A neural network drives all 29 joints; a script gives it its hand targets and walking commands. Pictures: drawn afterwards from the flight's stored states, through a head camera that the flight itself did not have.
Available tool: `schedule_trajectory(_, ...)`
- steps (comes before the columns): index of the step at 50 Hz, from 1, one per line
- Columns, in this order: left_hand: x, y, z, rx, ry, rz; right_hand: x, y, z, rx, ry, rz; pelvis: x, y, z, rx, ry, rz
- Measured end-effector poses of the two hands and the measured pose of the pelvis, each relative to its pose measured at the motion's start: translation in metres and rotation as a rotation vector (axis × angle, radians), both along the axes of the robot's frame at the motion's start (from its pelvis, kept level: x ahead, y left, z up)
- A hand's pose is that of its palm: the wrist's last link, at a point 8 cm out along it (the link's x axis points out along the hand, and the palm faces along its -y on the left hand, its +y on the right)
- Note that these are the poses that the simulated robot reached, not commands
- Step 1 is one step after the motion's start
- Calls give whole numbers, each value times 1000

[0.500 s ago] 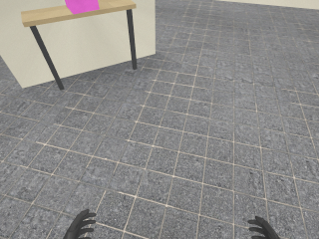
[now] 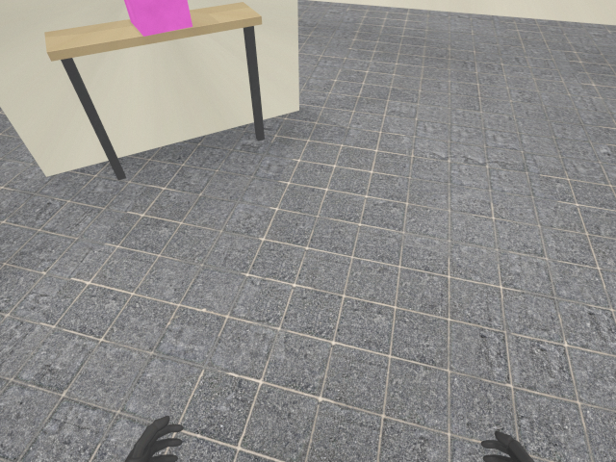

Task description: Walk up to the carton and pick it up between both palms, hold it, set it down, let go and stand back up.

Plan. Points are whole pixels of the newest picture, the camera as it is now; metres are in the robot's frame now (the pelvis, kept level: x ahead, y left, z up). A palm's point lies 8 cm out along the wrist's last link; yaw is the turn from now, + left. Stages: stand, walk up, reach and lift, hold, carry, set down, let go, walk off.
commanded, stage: stand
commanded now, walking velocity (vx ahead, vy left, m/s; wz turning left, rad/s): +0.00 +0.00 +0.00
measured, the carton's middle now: out of the picture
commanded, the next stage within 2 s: walk up in 0.32 s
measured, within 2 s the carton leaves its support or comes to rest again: neither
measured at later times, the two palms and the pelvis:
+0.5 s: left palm out of the picture +0.11 +0.24 -0.10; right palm out of the picture +0.10 -0.28 -0.10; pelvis +0.00 +0.00 +0.00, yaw +0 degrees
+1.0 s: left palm (11, 445) +0.17 +0.43 -0.11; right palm (466, 448) +0.17 -0.19 -0.07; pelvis +0.07 +0.12 -0.01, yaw +9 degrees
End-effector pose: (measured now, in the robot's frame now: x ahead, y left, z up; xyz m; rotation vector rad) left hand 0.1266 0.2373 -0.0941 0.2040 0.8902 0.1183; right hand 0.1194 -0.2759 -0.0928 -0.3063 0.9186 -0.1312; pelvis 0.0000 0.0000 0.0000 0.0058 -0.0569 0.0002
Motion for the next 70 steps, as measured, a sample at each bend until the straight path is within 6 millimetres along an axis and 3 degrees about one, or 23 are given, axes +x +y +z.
schedule_trajectory(28, -16, 0, -5, -2, 46, 10, -17, -7, -4, 8, 62, -6, -4, -3, 3, 4, 3, 1)
schedule_trajectory(32, -24, 24, 3, 18, 11, 60, -3, -8, 4, -6, 99, 64, 0, 5, 6, -6, 21, 49)
schedule_trajectory(38, -33, 89, 12, 84, 17, 139, 31, 0, 22, -55, 87, 119, 16, 36, 8, -32, 17, 84)
schedule_trajectory(44, 0, 162, 0, 104, -30, 158, 65, 39, 32, -113, 51, 118, 49, 85, -4, -78, 7, 99)
schedule_trajectory(47, 25, 188, -16, 95, -53, 153, 61, 59, 24, -148, 54, 86, 62, 107, -18, -66, -10, 128)
schedule_trajectory(51, 42, 195, -14, 37, -55, 158, 48, 91, 29, -123, 129, 44, 78, 120, -2, -55, -4, 154)
schedule_trajectory(56, 51, 205, -1, 13, -11, 167, 68, 113, 48, -109, 126, 49, 99, 132, 20, -51, 0, 166)
schedule_trajectory(63, 81, 215, 16, 34, 21, 171, 105, 117, 54, -109, 139, 59, 135, 139, 31, -45, 18, 169)
schedule_trajectory(70, 124, 207, 21, 65, 58, 168, 149, 105, 41, -84, 189, 62, 182, 127, 30, -18, 59, 169)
